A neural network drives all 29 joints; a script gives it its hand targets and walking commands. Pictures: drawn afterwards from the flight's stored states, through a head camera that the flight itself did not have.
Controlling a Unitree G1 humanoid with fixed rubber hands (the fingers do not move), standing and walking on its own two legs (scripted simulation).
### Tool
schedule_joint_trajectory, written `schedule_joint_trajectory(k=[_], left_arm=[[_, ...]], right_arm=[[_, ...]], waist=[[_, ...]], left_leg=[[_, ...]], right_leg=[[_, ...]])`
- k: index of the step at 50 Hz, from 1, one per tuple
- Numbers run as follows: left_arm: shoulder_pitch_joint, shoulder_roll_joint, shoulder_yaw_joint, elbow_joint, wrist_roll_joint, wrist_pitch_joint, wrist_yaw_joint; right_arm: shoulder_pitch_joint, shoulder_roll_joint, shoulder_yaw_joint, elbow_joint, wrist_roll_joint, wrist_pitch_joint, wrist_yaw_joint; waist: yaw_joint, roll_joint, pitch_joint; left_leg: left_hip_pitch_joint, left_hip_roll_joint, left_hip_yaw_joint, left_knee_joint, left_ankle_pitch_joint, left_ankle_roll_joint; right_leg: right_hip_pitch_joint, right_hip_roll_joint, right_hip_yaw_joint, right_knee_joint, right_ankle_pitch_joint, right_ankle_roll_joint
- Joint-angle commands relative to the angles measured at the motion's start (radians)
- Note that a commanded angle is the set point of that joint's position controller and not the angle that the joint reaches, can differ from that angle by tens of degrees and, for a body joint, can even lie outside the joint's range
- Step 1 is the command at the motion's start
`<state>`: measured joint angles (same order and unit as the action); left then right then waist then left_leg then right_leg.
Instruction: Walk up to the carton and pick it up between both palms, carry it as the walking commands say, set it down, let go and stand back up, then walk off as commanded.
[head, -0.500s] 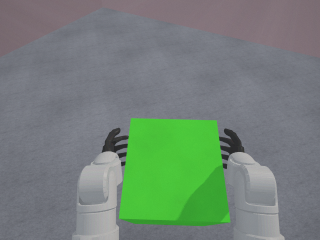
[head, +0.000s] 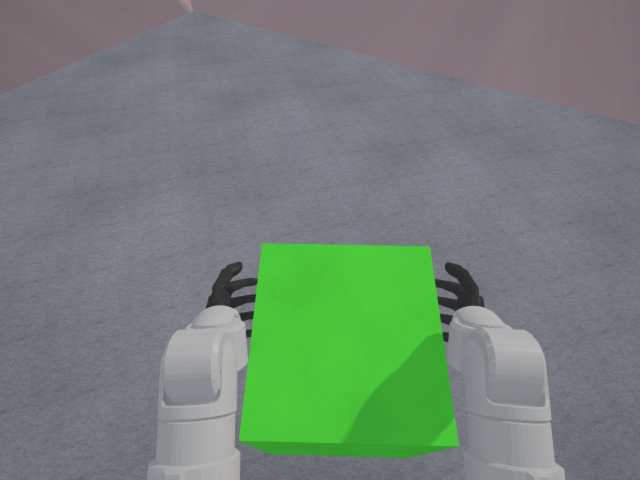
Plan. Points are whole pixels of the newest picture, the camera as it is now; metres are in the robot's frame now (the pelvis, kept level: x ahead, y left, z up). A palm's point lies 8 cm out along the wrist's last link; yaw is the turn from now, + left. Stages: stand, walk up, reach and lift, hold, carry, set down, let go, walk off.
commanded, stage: carry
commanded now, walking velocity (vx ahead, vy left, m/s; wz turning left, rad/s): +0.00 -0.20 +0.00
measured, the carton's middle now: (341, 361) +0.29 +0.01 -0.02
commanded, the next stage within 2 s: none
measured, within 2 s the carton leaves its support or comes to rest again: neither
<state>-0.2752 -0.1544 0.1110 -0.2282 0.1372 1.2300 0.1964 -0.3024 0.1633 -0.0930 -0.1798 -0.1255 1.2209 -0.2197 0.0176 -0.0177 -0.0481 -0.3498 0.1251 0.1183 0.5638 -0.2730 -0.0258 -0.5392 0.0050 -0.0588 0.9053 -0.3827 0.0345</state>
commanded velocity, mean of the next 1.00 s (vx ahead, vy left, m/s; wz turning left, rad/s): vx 0.00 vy -0.02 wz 0.00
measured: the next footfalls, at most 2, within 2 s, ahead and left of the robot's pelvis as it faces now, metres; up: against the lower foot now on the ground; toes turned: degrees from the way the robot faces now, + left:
right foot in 0.12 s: +0.05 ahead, -0.19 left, +0.00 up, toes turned -5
left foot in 0.42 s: -0.05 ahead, -0.01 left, +0.00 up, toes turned +6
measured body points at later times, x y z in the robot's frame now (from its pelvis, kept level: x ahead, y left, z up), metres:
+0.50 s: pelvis -0.07 -0.13 +0.00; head -0.06 -0.13 +0.45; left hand +0.23 +0.02 +0.07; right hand +0.24 -0.27 +0.08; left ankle -0.09 -0.02 -0.73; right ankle +0.01 -0.18 -0.73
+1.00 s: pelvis -0.09 -0.13 +0.00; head -0.10 -0.13 +0.45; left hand +0.21 +0.02 +0.08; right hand +0.22 -0.26 +0.08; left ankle -0.09 -0.02 -0.73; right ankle +0.01 -0.18 -0.73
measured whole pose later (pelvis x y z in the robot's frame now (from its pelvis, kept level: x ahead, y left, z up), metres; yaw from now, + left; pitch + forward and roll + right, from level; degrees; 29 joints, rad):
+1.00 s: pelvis -0.09 -0.13 +0.00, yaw +2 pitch +2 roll +1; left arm -0.33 -0.17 0.14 -0.11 0.14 1.24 0.26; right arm -0.36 0.18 -0.14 -0.07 -0.12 1.23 -0.28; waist -0.02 -0.01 -0.08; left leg -0.29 0.01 0.08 0.52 -0.27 0.01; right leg -0.39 0.01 -0.16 0.43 -0.09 -0.10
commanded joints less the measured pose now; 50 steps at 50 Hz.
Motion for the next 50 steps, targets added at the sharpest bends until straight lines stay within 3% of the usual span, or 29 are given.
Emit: schedule_joint_trajectory(k=[1, 3, 5, 6, 7, 8, 9, 10, 12, 14, 18, 20, 21, 22, 23, 24, 27, 30, 34, 43, 50], left_arm=[[-0.574, -1.051, -0.728, -0.082, -0.490, -0.025, -0.344], [-0.539, -1.043, -0.722, -0.065, -0.484, -0.015, -0.344], [-0.485, -1.032, -0.706, -0.036, -0.471, -0.009, -0.347], [-0.474, -1.030, -0.698, -0.019, -0.466, -0.005, -0.351], [-0.456, -1.032, -0.677, 0.015, -0.442, -0.008, -0.355], [-0.457, -1.053, -0.669, 0.005, -0.437, -0.013, -0.358], [-0.495, -1.072, -0.666, -0.007, -0.441, -0.015, -0.360], [-0.493, -1.075, -0.661, -0.006, -0.436, -0.020, -0.359], [-0.497, -1.079, -0.638, -0.016, -0.419, -0.033, -0.349], [-0.517, -1.074, -0.629, -0.048, -0.415, -0.046, -0.339], [-0.503, -1.050, -0.624, -0.045, -0.404, -0.043, -0.332], [-0.483, -1.050, -0.627, -0.024, -0.401, -0.036, -0.334], [-0.474, -1.051, -0.626, -0.012, -0.398, -0.035, -0.335], [-0.468, -1.051, -0.627, -0.007, -0.401, -0.033, -0.338], [-0.507, -1.050, -0.641, -0.027, -0.423, -0.030, -0.346], [-0.544, -1.055, -0.655, -0.036, -0.439, -0.027, -0.351], [-0.596, -1.056, -0.667, -0.013, -0.473, -0.015, -0.363], [-0.609, -1.057, -0.658, 0.019, -0.483, -0.005, -0.372], [-0.625, -1.062, -0.639, 0.047, -0.483, 0.000, -0.376], [-0.634, -1.065, -0.614, 0.061, -0.461, -0.006, -0.366], [-0.639, -1.068, -0.627, 0.049, -0.462, -0.013, -0.361]], right_arm=[[-0.475, 1.015, 0.614, -0.107, 0.423, -0.022, 0.368], [-0.449, 1.005, 0.610, -0.102, 0.407, -0.015, 0.360], [-0.425, 0.997, 0.611, -0.098, 0.392, -0.009, 0.355], [-0.423, 0.989, 0.610, -0.096, 0.388, -0.007, 0.354], [-0.428, 0.995, 0.622, -0.096, 0.389, 0.000, 0.358], [-0.486, 1.011, 0.636, -0.090, 0.419, 0.003, 0.362], [-0.522, 1.036, 0.650, -0.090, 0.436, -0.002, 0.366], [-0.545, 1.043, 0.674, -0.102, 0.460, -0.004, 0.370], [-0.588, 1.051, 0.702, -0.131, 0.499, -0.008, 0.376], [-0.601, 1.053, 0.711, -0.136, 0.517, -0.006, 0.375], [-0.551, 1.048, 0.693, -0.084, 0.510, 0.006, 0.375], [-0.518, 1.053, 0.684, -0.049, 0.499, 0.008, 0.376], [-0.512, 1.061, 0.679, -0.030, 0.494, 0.008, 0.379], [-0.503, 1.068, 0.670, -0.015, 0.486, 0.005, 0.383], [-0.496, 1.070, 0.649, 0.004, 0.470, -0.005, 0.384], [-0.519, 1.071, 0.645, -0.005, 0.471, -0.007, 0.384], [-0.552, 1.079, 0.628, 0.010, 0.463, -0.003, 0.377], [-0.553, 1.084, 0.613, 0.048, 0.450, 0.002, 0.371], [-0.581, 1.093, 0.606, 0.068, 0.454, 0.006, 0.371], [-0.617, 1.108, 0.610, 0.073, 0.478, 0.006, 0.375], [-0.612, 1.109, 0.610, 0.065, 0.479, 0.000, 0.373]], waist=[[-0.037, 0.251, -0.311], [-0.040, 0.282, -0.345], [-0.030, 0.227, -0.376], [-0.026, 0.134, -0.401], [-0.025, -0.184, -0.394], [-0.019, -0.308, -0.404], [-0.018, -0.225, -0.405], [-0.014, -0.155, -0.397], [-0.011, -0.138, -0.376], [-0.008, -0.135, -0.375], [-0.009, -0.113, -0.400], [-0.024, -0.073, -0.408], [-0.025, -0.057, -0.418], [-0.022, -0.035, -0.407], [-0.024, 0.054, -0.377], [-0.023, 0.074, -0.351], [-0.025, 0.016, -0.309], [-0.028, -0.007, -0.292], [-0.028, -0.029, -0.284], [-0.025, -0.025, -0.308], [-0.026, 0.001, -0.329]], left_leg=[[0.240, 0.209, -0.115, -0.083, 0.630, 0.111], [0.250, 0.219, -0.128, -0.047, 0.640, 0.098], [0.189, 0.168, -0.074, 0.069, 0.531, 0.031], [0.063, 0.144, -0.061, 0.152, 0.349, -0.012], [-0.165, 0.024, 0.008, 0.248, -0.149, -0.086], [-0.188, -0.025, -0.024, 0.415, -0.447, -0.072], [-0.191, -0.029, -0.084, 0.490, -0.443, -0.048], [-0.193, -0.033, -0.086, 0.529, -0.385, -0.037], [-0.203, -0.033, -0.077, 0.487, -0.282, -0.028], [-0.172, -0.055, -0.071, 0.384, -0.268, -0.020], [-0.043, -0.093, -0.064, 0.149, -0.262, 0.010], [0.089, -0.098, -0.048, -0.099, -0.098, 0.030], [0.191, -0.072, -0.062, -0.184, -0.010, 0.041], [0.232, -0.032, -0.116, -0.170, -0.010, 0.059], [0.182, 0.021, -0.193, -0.136, -0.050, 0.081], [0.139, 0.037, -0.200, -0.159, -0.082, 0.084], [0.090, -0.014, -0.124, -0.109, -0.110, 0.055], [0.108, -0.040, -0.108, -0.077, -0.120, 0.059], [0.099, -0.051, -0.105, -0.066, -0.114, 0.065], [0.089, -0.055, -0.118, -0.083, -0.101, 0.077], [0.078, -0.026, -0.152, -0.133, -0.077, 0.080]], right_leg=[[0.020, -0.014, -0.026, -0.096, -0.035, 0.017], [0.083, 0.002, -0.062, -0.252, -0.013, 0.009], [0.257, 0.008, -0.096, -0.510, 0.134, 0.001], [0.400, -0.082, -0.006, -0.542, 0.238, -0.006], [0.477, -0.306, 0.252, -0.518, 0.620, -0.096], [0.452, -0.353, 0.286, -0.475, 0.824, -0.195], [0.463, -0.329, 0.239, -0.452, 0.854, -0.214], [0.442, -0.314, 0.197, -0.453, 0.764, -0.203], [0.442, -0.267, 0.152, -0.471, 0.551, -0.185], [0.456, -0.259, 0.173, -0.496, 0.443, -0.185], [0.460, -0.288, 0.232, -0.538, 0.375, -0.190], [0.442, -0.276, 0.210, -0.535, 0.381, -0.161], [0.401, -0.267, 0.198, -0.534, 0.372, -0.135], [0.347, -0.242, 0.193, -0.545, 0.356, -0.093], [0.313, -0.192, 0.149, -0.537, 0.254, -0.059], [0.318, -0.168, 0.127, -0.530, 0.203, -0.059], [0.316, -0.186, 0.167, -0.600, 0.097, -0.071], [0.286, -0.211, 0.199, -0.662, -0.014, -0.065], [0.285, -0.213, 0.189, -0.688, -0.064, -0.055], [0.299, -0.207, 0.157, -0.669, -0.059, -0.065], [0.321, -0.187, 0.133, -0.603, 0.059, -0.083]])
